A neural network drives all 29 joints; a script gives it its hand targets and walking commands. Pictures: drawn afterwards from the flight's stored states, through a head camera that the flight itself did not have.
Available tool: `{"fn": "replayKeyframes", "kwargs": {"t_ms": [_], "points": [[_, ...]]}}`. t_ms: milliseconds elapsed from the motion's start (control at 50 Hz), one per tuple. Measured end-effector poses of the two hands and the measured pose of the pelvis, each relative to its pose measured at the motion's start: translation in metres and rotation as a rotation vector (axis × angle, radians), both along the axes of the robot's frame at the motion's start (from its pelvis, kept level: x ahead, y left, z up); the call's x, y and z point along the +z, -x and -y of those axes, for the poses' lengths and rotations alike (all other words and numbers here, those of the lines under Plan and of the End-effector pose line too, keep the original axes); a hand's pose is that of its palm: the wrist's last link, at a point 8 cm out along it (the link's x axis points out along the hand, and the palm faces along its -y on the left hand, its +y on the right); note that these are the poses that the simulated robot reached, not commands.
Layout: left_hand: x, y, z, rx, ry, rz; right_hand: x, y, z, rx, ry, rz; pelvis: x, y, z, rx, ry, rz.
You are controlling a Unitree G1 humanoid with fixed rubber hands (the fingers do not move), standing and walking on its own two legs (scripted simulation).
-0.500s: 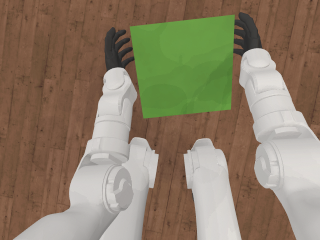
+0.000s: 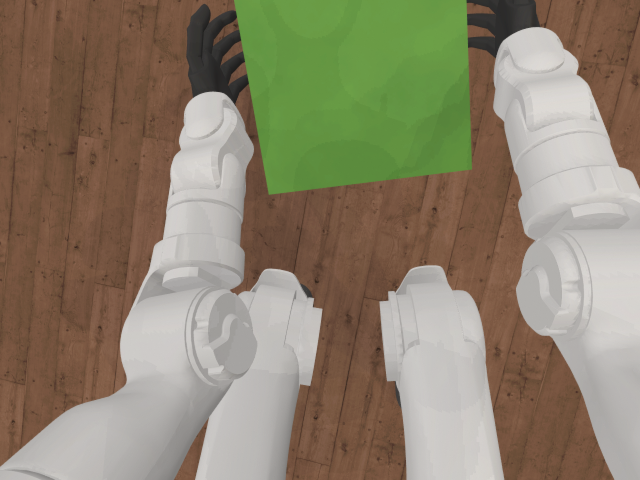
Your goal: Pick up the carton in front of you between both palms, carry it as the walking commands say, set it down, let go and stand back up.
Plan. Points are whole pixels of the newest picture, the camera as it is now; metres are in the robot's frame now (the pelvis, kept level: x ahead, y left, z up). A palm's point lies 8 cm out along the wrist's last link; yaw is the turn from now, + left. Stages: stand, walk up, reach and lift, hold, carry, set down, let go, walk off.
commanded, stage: set down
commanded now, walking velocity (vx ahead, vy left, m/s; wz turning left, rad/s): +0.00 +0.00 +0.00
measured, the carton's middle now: (358, 90) +0.53 -0.04 -0.24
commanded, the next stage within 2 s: none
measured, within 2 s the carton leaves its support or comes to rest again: rests again in 0.42 s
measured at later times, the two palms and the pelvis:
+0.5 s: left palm (230, 88) +0.53 +0.10 -0.16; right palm (516, 48) +0.54 -0.21 -0.17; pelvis +0.02 +0.00 +0.00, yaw +0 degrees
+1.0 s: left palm (203, 131) +0.49 +0.15 -0.19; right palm (544, 93) +0.50 -0.25 -0.21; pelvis +0.00 +0.00 -0.02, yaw +0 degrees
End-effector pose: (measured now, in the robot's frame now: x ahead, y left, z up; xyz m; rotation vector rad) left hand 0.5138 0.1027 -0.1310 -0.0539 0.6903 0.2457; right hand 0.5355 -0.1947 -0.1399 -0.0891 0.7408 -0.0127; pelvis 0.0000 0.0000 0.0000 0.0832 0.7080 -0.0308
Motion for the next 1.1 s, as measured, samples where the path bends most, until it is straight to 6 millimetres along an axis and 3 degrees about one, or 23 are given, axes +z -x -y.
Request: {"fn": "replayKeyframes", "kwargs": {"t_ms": [260, 500, 800, 880, 960, 1020, 1100], "points": [[-0.008, -0.011, -0.001, -0.055, -0.001, -0.006, -0.009, -0.004, 0.006, -0.004, -0.024, -0.001, 0.001, -0.007, -0.005, -0.002, 0.006, -0.023], [-0.03, -0.013, 0.006, -0.091, 0.011, -0.047, -0.032, -0.001, 0.014, -0.022, -0.034, -0.027, 0.0, -0.015, -0.002, -0.005, 0.0, -0.04], [-0.032, -0.012, 0.005, -0.131, -0.004, -0.031, -0.037, 0.001, 0.017, 0.0, -0.041, 0.003, -0.013, -0.009, 0.001, -0.012, -0.005, 0.031], [-0.046, 0.004, -0.005, -0.155, -0.048, -0.09, -0.059, 0.021, 0.028, -0.018, -0.001, -0.045, -0.015, -0.005, 0.002, -0.016, -0.01, 0.058], [-0.058, 0.022, -0.032, -0.106, -0.08, -0.126, -0.075, 0.038, 0.05, -0.072, 0.022, -0.053, -0.016, 0.0, 0.004, -0.02, -0.015, 0.077], [-0.059, 0.023, -0.048, -0.08, -0.079, -0.106, -0.072, 0.037, 0.061, -0.08, 0.03, -0.022, -0.018, 0.004, 0.004, -0.017, -0.015, 0.088], [-0.054, 0.021, -0.05, -0.079, -0.068, -0.086, -0.054, 0.028, 0.066, -0.076, 0.026, 0.024, -0.021, 0.009, 0.003, -0.018, -0.011, 0.105]]}}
